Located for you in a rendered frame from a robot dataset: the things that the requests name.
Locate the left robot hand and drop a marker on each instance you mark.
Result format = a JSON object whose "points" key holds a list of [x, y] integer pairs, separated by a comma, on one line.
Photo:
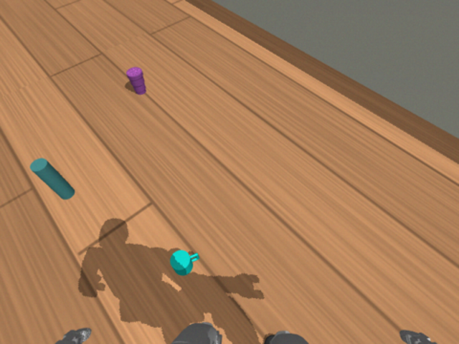
{"points": [[75, 337]]}

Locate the right robot hand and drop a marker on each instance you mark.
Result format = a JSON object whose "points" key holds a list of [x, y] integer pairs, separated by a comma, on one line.
{"points": [[411, 337]]}

